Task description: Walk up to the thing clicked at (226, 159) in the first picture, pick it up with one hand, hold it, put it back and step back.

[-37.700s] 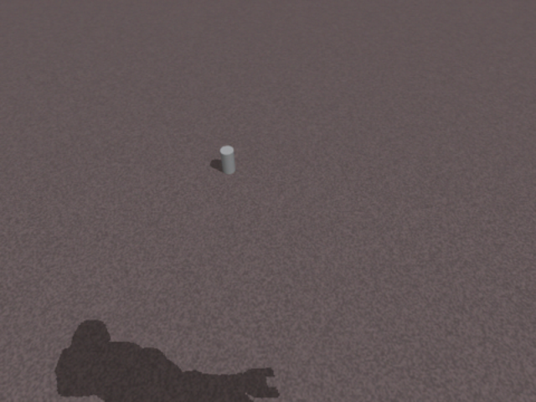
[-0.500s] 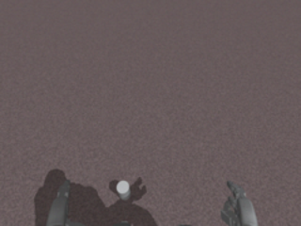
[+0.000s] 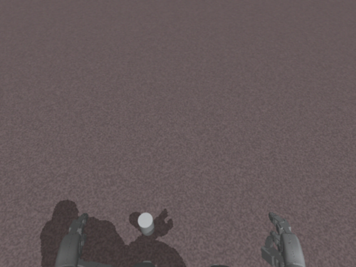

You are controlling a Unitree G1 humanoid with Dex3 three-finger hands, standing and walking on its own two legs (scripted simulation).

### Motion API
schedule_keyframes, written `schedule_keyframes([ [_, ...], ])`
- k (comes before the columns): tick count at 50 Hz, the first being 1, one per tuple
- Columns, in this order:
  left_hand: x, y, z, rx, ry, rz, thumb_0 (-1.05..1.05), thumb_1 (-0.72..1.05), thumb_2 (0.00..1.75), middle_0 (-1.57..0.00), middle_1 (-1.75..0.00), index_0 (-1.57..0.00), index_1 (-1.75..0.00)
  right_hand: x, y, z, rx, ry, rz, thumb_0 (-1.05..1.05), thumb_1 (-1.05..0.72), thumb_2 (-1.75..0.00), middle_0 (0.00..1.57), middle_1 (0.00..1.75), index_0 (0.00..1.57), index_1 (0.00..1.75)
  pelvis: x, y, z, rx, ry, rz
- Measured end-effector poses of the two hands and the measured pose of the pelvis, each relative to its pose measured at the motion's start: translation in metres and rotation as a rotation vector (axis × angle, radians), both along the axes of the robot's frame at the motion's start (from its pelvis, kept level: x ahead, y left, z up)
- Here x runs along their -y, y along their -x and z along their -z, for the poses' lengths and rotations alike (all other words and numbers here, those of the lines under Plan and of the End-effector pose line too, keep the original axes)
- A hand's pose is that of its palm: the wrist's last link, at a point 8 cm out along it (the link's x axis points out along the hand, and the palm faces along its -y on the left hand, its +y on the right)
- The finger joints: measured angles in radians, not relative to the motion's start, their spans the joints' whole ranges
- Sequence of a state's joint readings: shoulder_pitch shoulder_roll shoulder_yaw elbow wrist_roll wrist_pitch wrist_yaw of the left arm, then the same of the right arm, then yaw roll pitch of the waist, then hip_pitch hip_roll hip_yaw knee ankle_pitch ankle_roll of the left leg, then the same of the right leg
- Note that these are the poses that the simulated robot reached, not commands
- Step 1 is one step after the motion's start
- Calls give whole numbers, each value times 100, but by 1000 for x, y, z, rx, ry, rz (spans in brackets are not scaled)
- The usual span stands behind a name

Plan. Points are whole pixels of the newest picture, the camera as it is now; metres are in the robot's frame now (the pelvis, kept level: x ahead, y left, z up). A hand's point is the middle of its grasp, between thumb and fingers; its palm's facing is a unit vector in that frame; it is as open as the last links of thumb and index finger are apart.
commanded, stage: stand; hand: left
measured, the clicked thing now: (146, 224) +0.40 +0.15 -0.66
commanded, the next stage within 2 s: none
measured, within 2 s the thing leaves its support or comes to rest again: neither
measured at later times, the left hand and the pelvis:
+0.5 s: hand out of the picture +0.09 +0.25 -0.11, palm faces +0.00 -0.94 -0.35, open 7.6 cm; pelvis -0.01 +0.01 +0.03, yaw +0 degrees
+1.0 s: hand out of the picture +0.03 +0.25 -0.11, palm faces +0.01 -0.94 -0.34, open 7.4 cm; pelvis -0.02 +0.01 +0.05, yaw +1 degrees
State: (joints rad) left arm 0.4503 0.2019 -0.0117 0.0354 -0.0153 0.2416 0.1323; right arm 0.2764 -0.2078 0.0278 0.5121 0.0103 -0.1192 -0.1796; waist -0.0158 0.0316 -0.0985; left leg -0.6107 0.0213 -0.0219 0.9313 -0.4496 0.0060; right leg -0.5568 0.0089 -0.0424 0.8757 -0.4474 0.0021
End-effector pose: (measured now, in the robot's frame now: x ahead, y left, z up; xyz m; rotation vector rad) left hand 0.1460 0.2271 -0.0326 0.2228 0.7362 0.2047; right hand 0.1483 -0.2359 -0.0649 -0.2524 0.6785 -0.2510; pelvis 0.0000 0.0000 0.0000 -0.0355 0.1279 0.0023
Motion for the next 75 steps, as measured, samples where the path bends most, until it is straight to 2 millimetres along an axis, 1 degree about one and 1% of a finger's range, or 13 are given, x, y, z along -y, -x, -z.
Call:
schedule_keyframes([
  [4, 0, 2, 0, -3, 0, 2, -1, -16, 45, -17, -24, -17, -24, -2, 2, 1, -4, -3, -1, 1, -90, -90, 20, 30, 20, 30, -1, 1, 0, -2, -1, 2],
  [8, 0, 2, 0, -1, -2, 2, -1, 11, 66, -18, -27, -19, -27, -2, 3, 2, -6, -4, -1, 1, -90, -90, 20, 30, 20, 30, -1, 1, 0, 0, -1, 2],
  [10, -3, 1, 7, -2, -31, 52, 0, 26, 73, -19, -28, -19, -28, -1, 5, 8, -68, 22, -66, 1, -90, -90, 20, 30, 20, 30, 0, 4, -2, 33, -10, 0],
  [13, -16, 5, 23, -59, -49, 91, 0, 48, 80, -20, -29, -20, -29, 7, 13, 18, -209, 35, -136, 1, -90, -90, 20, 30, 20, 30, 0, 7, -7, 68, -26, -1],
  [17, -36, 24, 34, -145, -50, 73, 0, 69, 86, -20, -30, -20, -30, 22, 30, 18, -300, 20, -116, 1, -90, -90, 20, 30, 20, 30, 0, 9, -14, 97, -33, -1],
  [22, -55, 54, 41, -263, -60, 29, 1, 82, 88, -20, -30, -20, -30, 38, 51, 14, -374, 24, -62, 1, -90, -90, 20, 30, 20, 30, -3, 8, -23, 123, -33, -3],
  [26, -64, 75, 43, -334, -57, -5, 1, 87, 89, -20, -30, -20, -30, 41, 67, 12, -431, 23, -36, 1, -91, -90, 20, 30, 20, 30, -6, 7, -31, 142, -31, -6],
  [32, -68, 96, 43, -406, -37, -39, 1, 89, 90, -20, -30, -20, -30, 34, 82, 10, -491, 3, -23, 1, -91, -90, 20, 30, 20, 30, -11, 9, -41, 166, -31, -9],
  [39, -68, 113, 42, -470, -25, -50, 1, 90, 90, -20, -30, -20, -30, 26, 89, 10, -525, -26, -18, 1, -91, -90, 20, 30, 20, 30, -13, 13, -48, 182, -35, -10],
  [46, -71, 123, 39, -510, -32, -61, 1, 90, 90, -20, -30, -20, -30, 28, 94, 11, -548, -36, -8, 0, -91, -90, 20, 30, 20, 30, -13, 16, -52, 188, -37, -12],
  [55, -71, 124, 37, -527, -37, -65, 1, 90, 90, -20, -30, -20, -30, 36, 98, 8, -569, -29, 9, 0, -91, -90, 20, 30, 20, 30, -10, 16, -54, 191, -37, -11],
  [75, -65, 106, 35, -512, -33, -49, 1, 90, 90, -20, -30, -20, -30, 47, 100, 6, -581, -25, 25, 0, -91, -90, 20, 30, 20, 30, -5, 13, -56, 185, -37, -8],
])
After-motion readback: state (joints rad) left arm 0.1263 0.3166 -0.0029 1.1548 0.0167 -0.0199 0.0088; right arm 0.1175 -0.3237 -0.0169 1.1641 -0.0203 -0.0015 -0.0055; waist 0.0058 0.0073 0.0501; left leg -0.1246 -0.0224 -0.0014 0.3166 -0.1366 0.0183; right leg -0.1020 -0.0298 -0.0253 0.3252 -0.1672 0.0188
